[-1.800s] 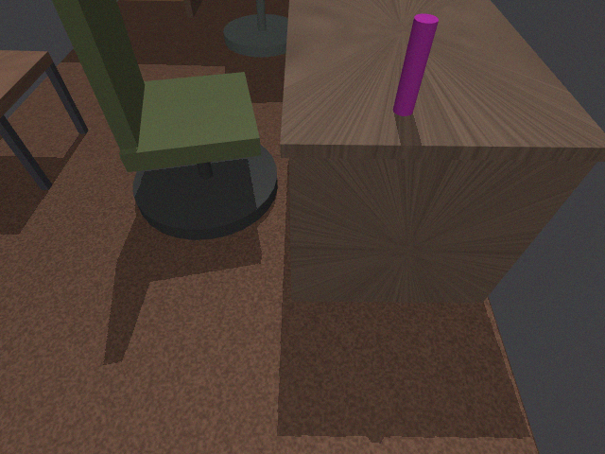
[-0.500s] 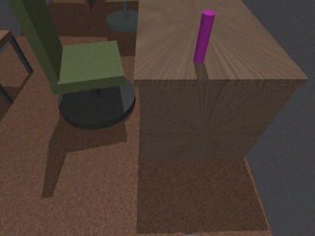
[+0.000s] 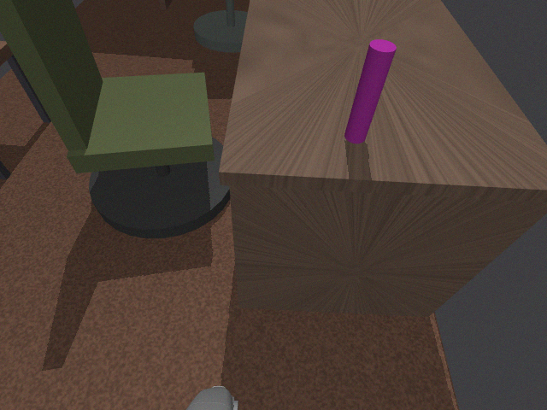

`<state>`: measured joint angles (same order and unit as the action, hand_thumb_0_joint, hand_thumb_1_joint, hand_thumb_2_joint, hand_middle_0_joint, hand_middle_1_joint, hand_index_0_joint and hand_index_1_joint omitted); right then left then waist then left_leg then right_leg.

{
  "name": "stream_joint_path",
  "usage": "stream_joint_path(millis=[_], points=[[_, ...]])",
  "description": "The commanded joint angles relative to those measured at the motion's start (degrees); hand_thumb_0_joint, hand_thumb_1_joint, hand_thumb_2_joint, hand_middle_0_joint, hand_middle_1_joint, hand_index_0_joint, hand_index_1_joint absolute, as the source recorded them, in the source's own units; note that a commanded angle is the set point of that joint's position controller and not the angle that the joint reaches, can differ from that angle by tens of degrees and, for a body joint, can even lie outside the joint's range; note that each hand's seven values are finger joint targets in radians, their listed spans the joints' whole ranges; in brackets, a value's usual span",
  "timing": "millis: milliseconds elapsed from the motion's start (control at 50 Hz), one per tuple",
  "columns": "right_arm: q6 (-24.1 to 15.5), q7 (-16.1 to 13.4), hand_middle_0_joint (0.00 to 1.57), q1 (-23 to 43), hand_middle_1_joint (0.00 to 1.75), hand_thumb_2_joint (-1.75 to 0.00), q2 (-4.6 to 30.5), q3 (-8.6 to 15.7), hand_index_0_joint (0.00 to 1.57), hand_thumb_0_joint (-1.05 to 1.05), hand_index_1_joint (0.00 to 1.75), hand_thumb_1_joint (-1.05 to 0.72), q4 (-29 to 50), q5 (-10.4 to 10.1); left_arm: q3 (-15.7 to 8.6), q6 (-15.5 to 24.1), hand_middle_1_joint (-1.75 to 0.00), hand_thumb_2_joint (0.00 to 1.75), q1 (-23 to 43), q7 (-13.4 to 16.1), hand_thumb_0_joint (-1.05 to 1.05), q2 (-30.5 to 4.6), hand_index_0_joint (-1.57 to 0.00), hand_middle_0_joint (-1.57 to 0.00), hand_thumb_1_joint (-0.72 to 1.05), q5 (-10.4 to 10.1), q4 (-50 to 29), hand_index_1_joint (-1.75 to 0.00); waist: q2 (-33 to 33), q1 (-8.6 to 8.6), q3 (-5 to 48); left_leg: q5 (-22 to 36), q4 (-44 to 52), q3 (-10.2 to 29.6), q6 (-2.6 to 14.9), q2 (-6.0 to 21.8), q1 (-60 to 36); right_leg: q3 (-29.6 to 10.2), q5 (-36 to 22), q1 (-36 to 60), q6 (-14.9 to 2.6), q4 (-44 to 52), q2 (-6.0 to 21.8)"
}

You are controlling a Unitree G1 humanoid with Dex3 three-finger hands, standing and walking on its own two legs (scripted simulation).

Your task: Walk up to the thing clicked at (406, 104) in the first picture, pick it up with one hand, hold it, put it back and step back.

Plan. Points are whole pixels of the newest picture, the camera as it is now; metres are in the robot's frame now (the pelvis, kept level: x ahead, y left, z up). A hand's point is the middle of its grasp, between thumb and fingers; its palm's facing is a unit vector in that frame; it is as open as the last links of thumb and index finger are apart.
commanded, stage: walk up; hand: right
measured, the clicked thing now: (367, 96) +0.69 -0.16 +0.08
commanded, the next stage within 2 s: stand in 1.98 s
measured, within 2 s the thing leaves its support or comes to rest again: neither
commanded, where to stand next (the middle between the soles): +0.24 +0.00 m, yaw +0 degrees
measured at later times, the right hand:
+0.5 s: hand (454, 389) +0.19 -0.31 -0.17, palm faces +0.01 +0.94 -0.35, open 7.4 cm
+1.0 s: hand (441, 345) +0.26 -0.29 -0.15, palm faces -0.04 +0.92 -0.40, open 7.4 cm
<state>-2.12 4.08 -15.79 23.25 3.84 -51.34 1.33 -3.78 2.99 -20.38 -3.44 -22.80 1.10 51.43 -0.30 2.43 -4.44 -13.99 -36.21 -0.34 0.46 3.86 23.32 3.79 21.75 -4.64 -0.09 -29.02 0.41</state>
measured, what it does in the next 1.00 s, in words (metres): walks ahead: left foot, then right foot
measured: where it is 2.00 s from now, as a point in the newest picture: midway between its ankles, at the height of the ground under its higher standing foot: outside the picture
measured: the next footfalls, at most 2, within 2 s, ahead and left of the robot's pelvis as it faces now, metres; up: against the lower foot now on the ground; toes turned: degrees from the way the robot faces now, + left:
left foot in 0.02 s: +0.14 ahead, +0.13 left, +0.00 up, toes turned +3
right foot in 0.42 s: +0.24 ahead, -0.15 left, +0.00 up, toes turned -1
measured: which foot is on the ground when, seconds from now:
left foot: up 0.00-0.00, down 0.02-0.44, up 0.46-0.72, down 0.74-1.00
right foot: down 0.00-0.04, up 0.06-0.40, down 0.42-1.00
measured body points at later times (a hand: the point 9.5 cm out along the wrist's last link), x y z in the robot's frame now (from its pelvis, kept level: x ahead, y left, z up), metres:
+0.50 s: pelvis +0.15 -0.04 -0.01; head +0.19 -0.06 +0.43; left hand +0.27 +0.27 -0.11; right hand +0.19 -0.35 -0.14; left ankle +0.11 +0.12 -0.70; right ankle +0.24 -0.16 -0.73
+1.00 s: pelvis +0.17 -0.02 -0.01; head +0.19 -0.01 +0.44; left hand +0.24 +0.30 -0.14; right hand +0.26 -0.34 -0.12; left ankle +0.18 +0.10 -0.73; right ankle +0.20 -0.15 -0.73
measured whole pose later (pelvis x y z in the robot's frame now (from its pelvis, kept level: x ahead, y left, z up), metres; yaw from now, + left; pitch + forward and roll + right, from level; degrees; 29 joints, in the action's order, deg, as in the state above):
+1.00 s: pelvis +0.17 -0.02 -0.01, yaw +0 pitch -3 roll -1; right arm 0.9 0.5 -8.3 22.2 1.0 -56.5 0.1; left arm -2.1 0.4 -8.0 -0.1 -22.9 0.0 58.3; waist -0.7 0.9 -5.7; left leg -19.6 -39.6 0.2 0.0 1.4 17.5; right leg 1.6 15.9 -17.9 0.6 -36.6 0.9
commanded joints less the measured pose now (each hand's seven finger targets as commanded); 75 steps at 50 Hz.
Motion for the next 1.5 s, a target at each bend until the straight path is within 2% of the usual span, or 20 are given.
stream_joint_path(millis=[0,20,40,60,140,240,320,380,400,420,460,520,640,720,760,800,880,940,1020,1480], points=[[-3.3,-2.2,0.20,-12.2,0.30,-0.90,13.4,5.3,0.20,0.00,0.30,-0.90,1.4,0.5,-2.4,1.2,-0.30,0.90,0.9,1.3,0.00,-11.3,-0.20,-0.20,0.90,-0.2,-6.9,-0.30,9.2,-8.10,8.1,0.5,11.6,0.2,3.17,-1.1,-26.7,-2.0,-19.3,-14.6,-6.49,-20.0,5.6],[-3.8,-2.9,0.20,-14.1,0.30,-0.90,17.6,6.4,0.20,0.00,0.30,-0.90,2.3,1.3,-1.3,1.1,-0.30,0.90,-2.9,1.3,0.00,-6.5,-0.20,-0.20,0.90,-0.8,-7.4,-0.30,20.1,-7.14,9.3,-4.1,14.6,21.2,7.31,11.4,-33.9,-0.9,2.8,-27.8,-3.24,-31.7,-1.2],[-4.0,-3.1,0.20,-12.3,0.30,-0.90,19.8,6.5,0.20,0.00,0.30,-0.90,4.3,0.3,-2.1,0.5,-0.30,0.90,-3.4,1.8,0.00,-9.9,-0.20,-0.20,0.90,-0.7,-6.7,-0.30,13.7,-6.71,9.5,-12.7,21.3,39.7,12.76,20.2,-32.0,-6.2,10.3,-32.7,-3.07,-36.6,-3.4],[-3.9,-2.9,0.20,-9.0,0.30,-0.90,20.0,6.8,0.20,0.00,0.30,-0.90,5.1,-0.9,-2.7,-0.2,-0.30,0.90,-1.3,2.4,0.00,-14.1,-0.20,-0.20,0.90,-0.4,-5.9,-0.30,9.7,-6.01,5.3,-15.4,21.4,39.7,15.78,21.8,-25.6,-9.9,10.3,-32.2,-3.65,-39.8,0.8],[-4.5,-3.5,0.20,-5.1,0.30,-0.90,14.1,4.0,0.20,0.00,0.30,-0.90,7.0,-1.3,-2.6,-0.2,-0.30,0.90,-1.8,1.6,0.00,-12.2,-0.20,-0.20,0.90,-1.2,-4.4,-0.30,5.9,-2.87,-0.2,12.5,18.4,14.4,10.70,13.0,-16.6,-10.5,0.3,-27.8,-2.77,-34.7,3.5],[-4.6,-3.8,0.20,-5.5,0.30,-0.90,14.9,4.0,0.20,0.00,0.30,-0.90,8.6,-0.8,-2.2,-0.6,-0.30,0.90,3.1,0.0,0.00,-9.9,-0.20,-0.20,0.90,-0.7,-7.2,-0.30,9.1,-3.53,-0.6,19.6,17.6,6.0,13.27,11.8,-14.7,-5.0,-3.7,-25.4,-0.52,-21.0,5.1],[-3.3,-4.1,0.20,-2.6,0.30,-0.90,13.6,2.7,0.20,0.00,0.30,-0.90,9.2,-0.9,-2.3,-0.2,-0.30,0.90,3.3,0.9,0.00,-8.0,-0.20,-0.20,0.90,-0.7,-6.4,-0.30,9.2,-2.16,1.7,33.6,9.1,1.5,10.70,9.8,-8.6,-1.8,-11.7,-13.0,-1.32,-10.6,2.7],[-1.8,-4.4,0.20,-1.5,0.30,-0.90,10.0,1.1,0.20,0.00,0.30,-0.90,9.2,-2.1,-3.2,0.6,-0.30,0.90,-1.7,2.2,0.00,-10.8,-0.20,-0.20,0.90,-0.2,-3.0,-0.30,-0.6,1.12,6.9,16.1,-5.7,-1.7,5.66,3.8,-3.7,-1.4,-21.9,1.1,-2.66,0.1,0.5],[-1.6,-4.5,0.20,-4.2,0.30,-0.90,7.0,0.0,0.20,0.00,0.30,-0.90,9.3,-2.5,-4.1,1.0,-0.30,0.90,-2.6,2.7,0.00,-14.1,-0.20,-0.20,0.90,0.1,-3.1,-0.30,-11.0,1.63,10.2,1.2,-15.6,-3.9,3.21,0.0,0.4,-10.2,-27.5,5.3,-4.69,3.3,8.1],[-0.6,-4.5,0.20,-8.3,0.30,-0.90,4.5,-1.2,0.20,0.00,0.30,-0.90,8.3,-2.3,-4.0,1.2,-0.30,0.90,-0.6,3.1,0.00,-15.5,-0.20,-0.20,0.90,-0.1,-5.0,-0.30,-14.2,-0.22,11.6,-17.8,-20.4,-0.5,0.90,-4.4,2.9,-28.8,-26.2,3.6,-8.57,8.1,20.0],[0.6,-5.6,0.20,-6.0,0.30,-0.90,10.8,0.9,0.20,0.00,0.30,-0.90,5.7,-1.7,-3.4,0.5,-0.30,0.90,5.6,3.5,0.00,-16.5,-0.20,-0.20,0.90,-0.6,-6.0,-0.30,-10.8,-0.90,7.9,-22.9,-23.7,2.4,1.03,-1.8,1.3,-30.9,-19.7,-4.3,-15.65,7.3,21.4],[1.1,-5.4,0.20,-5.5,0.30,-0.90,10.4,0.5,0.20,0.00,0.30,-0.90,2.6,-2.2,-2.4,0.1,-0.30,0.90,8.9,4.2,0.00,-14.1,-0.20,-0.20,0.90,-0.7,-5.2,-0.30,-9.8,-2.30,5.5,-18.7,-20.8,3.7,0.54,-0.9,0.8,-18.2,-18.9,-8.9,-11.34,5.9,14.9],[1.6,-4.9,0.20,-2.9,0.30,-0.90,9.5,0.4,0.20,0.00,0.30,-0.90,-0.1,-1.2,-2.2,-0.4,-0.30,0.90,11.6,4.5,0.00,-14.4,-0.20,-0.20,0.90,-0.5,-4.4,-0.30,-10.7,-2.01,7.9,-12.5,-8.0,0.4,-0.09,-2.0,-4.6,-15.4,-24.6,-10.2,-11.85,2.5,15.3],[1.5,-4.7,0.20,-1.8,0.30,-0.90,10.4,1.4,0.20,0.00,0.30,-0.90,-1.8,-0.2,-1.3,-1.8,-0.30,0.90,14.9,4.4,0.00,-13.0,-0.20,-0.20,0.90,-1.2,-3.9,-0.30,-6.6,-3.74,6.8,-2.1,2.6,-0.1,1.40,-2.9,-12.8,-14.1,-10.4,-19.5,-8.17,-0.2,13.9],[1.1,-4.4,0.20,3.6,0.30,-0.90,14.8,2.2,0.20,0.00,0.30,-0.90,0.1,0.5,-0.5,-2.2,-0.30,0.90,14.6,4.2,0.00,-10.2,-0.20,-0.20,0.90,-1.6,-3.4,-0.30,5.3,-2.13,3.9,-9.1,12.8,16.2,5.68,6.6,-6.0,-8.8,2.9,-21.8,-2.97,-6.2,6.3],[1.1,-3.9,0.20,10.3,0.30,-0.90,16.0,2.0,0.20,0.00,0.30,-0.90,0.9,-0.1,-1.4,-2.7,-0.30,0.90,13.3,4.4,0.00,-11.6,-0.20,-0.20,0.90,-1.3,-0.3,-0.30,10.7,-0.70,1.0,-14.4,17.4,21.4,11.69,12.9,5.7,-3.8,6.5,-11.4,-1.95,-18.0,0.8],[0.9,-4.2,0.20,11.7,0.30,-0.90,11.8,0.5,0.20,0.00,0.30,-0.90,0.2,-0.6,-1.0,-1.5,-0.30,0.90,10.6,4.0,0.00,-10.3,-0.20,-0.20,0.90,-1.4,2.3,-0.30,9.1,0.83,4.4,6.6,7.5,9.2,5.73,5.3,-1.5,-3.4,-7.7,-8.1,-2.55,-4.7,1.6],[1.0,-4.2,0.20,9.3,0.30,-0.90,9.8,-0.4,0.20,0.00,0.30,-0.90,-0.9,-1.4,-0.4,-0.5,-0.30,0.90,13.4,4.4,0.00,-12.0,-0.20,-0.20,0.90,-0.8,3.0,-0.30,5.9,-1.68,9.5,9.7,4.0,6.9,2.43,2.1,-7.0,-11.5,-20.8,-5.3,-4.31,-0.4,7.4],[1.4,-4.1,0.20,11.2,0.30,-0.90,11.0,-0.2,0.20,0.00,0.30,-0.90,-3.4,-1.1,1.0,-1.0,-0.30,0.90,17.0,3.8,0.00,-11.3,-0.20,-0.20,0.90,-1.1,4.3,-0.30,3.2,-2.37,5.0,-3.0,11.1,9.0,3.12,3.5,-10.7,-9.8,-5.9,-12.8,-2.97,3.4,6.1],[0.9,-3.7,0.20,15.5,0.30,-0.90,8.7,-1.0,0.20,0.00,0.30,-0.90,-9.9,-1.1,1.4,-0.7,-0.30,0.90,18.3,3.9,0.00,-9.6,-0.20,-0.20,0.90,-0.7,10.5,-0.30,0.9,-1.64,5.7,5.8,21.5,5.9,0.94,3.4,-15.0,-7.8,-16.9,-2.2,-0.34,12.3,7.1]])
